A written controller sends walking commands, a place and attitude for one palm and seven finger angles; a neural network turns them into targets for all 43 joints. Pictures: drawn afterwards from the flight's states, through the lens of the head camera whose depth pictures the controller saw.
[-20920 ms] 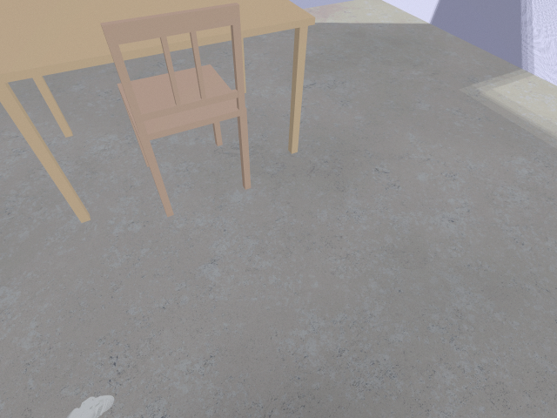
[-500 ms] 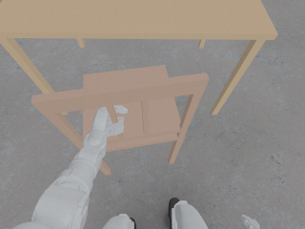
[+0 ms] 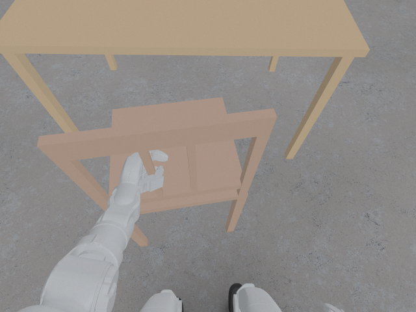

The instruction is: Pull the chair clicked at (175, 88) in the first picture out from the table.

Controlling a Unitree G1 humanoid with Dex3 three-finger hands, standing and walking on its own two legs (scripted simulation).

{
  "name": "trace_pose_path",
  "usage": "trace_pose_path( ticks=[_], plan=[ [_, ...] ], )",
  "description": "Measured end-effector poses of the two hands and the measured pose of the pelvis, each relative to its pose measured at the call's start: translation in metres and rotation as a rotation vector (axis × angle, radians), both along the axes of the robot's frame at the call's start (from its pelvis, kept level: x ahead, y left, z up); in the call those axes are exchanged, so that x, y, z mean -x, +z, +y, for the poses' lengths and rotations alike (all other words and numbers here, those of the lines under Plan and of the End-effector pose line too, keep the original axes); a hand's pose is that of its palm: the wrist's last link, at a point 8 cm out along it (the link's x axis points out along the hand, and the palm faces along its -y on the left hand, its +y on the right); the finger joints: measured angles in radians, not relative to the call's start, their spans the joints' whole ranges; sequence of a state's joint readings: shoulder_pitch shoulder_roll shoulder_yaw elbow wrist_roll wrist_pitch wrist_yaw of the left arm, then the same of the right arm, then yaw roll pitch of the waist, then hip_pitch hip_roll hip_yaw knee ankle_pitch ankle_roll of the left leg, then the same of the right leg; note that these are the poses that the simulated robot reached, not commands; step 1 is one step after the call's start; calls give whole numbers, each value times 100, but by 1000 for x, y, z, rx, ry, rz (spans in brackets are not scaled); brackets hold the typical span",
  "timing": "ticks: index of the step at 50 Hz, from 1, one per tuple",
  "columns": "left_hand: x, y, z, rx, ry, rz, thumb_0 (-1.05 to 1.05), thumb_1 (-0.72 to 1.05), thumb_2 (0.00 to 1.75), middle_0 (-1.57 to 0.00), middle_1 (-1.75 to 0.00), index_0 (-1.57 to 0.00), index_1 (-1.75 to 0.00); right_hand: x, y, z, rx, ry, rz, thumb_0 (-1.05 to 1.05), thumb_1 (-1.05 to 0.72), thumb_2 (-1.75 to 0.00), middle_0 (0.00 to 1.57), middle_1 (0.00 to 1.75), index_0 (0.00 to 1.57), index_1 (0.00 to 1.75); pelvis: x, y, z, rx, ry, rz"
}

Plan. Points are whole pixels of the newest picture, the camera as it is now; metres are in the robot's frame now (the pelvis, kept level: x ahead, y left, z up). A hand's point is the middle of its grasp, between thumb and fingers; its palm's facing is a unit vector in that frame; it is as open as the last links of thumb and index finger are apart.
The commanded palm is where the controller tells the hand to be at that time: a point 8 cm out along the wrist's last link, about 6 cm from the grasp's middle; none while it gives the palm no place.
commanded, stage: step backward, pulling the chair out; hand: left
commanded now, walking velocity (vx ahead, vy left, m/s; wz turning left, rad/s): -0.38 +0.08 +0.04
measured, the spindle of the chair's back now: (152, 174) +0.41 +0.14 -0.09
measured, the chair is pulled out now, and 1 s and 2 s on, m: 0.30 0.34 0.39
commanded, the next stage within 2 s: none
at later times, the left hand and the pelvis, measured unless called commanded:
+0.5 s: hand (157, 187) +0.36 +0.11 -0.05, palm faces +0.01 -0.98 -0.18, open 5.0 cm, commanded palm +0.37 +0.17 -0.05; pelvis -0.02 -0.01 +0.00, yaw +1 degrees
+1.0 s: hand (156, 193) +0.35 +0.12 -0.05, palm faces +0.01 -0.98 -0.18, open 5.1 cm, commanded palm +0.34 +0.17 -0.05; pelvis -0.05 -0.01 +0.00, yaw +2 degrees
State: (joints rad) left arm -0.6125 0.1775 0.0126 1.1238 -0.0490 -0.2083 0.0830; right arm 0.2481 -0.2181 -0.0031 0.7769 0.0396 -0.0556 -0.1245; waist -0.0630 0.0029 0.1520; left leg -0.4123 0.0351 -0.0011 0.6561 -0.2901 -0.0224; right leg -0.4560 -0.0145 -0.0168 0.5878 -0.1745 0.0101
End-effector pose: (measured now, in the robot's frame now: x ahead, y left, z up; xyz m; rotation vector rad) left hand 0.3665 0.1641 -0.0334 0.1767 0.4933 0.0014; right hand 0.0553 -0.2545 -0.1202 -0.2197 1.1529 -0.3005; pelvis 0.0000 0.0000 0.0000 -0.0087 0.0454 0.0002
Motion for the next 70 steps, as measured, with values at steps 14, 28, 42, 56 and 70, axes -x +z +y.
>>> trace_pose_path(
  ticks=[14,28,42,56,70],
  plan=[
    [11,0,3,-4,-19,-7,2,74,80,-28,-121,-50,-145,14,9,-6,54,-7,-28,1,-90,-89,20,30,20,30,18,0,8,-16,-10,-2],
    [26,1,2,-8,40,4,3,73,81,-29,-120,-50,-145,19,-1,-14,17,17,-10,1,-90,-89,21,30,20,30,24,0,-3,-13,24,14],
    [31,2,5,-4,10,5,4,73,80,-28,-122,-50,-145,27,1,2,-5,27,-14,1,-90,-89,20,30,20,30,35,-1,1,-19,7,-19],
    [52,2,4,-6,34,7,4,73,80,-28,-121,-50,-145,58,-1,-16,33,16,16,1,-90,-89,20,30,20,30,59,-2,-1,-31,18,-5],
    [71,3,4,-5,50,12,4,74,80,-28,-121,-50,-145,63,2,-27,52,27,-7,1,-90,-89,20,30,20,30,74,-1,-4,-17,35,-8]
  ],
)
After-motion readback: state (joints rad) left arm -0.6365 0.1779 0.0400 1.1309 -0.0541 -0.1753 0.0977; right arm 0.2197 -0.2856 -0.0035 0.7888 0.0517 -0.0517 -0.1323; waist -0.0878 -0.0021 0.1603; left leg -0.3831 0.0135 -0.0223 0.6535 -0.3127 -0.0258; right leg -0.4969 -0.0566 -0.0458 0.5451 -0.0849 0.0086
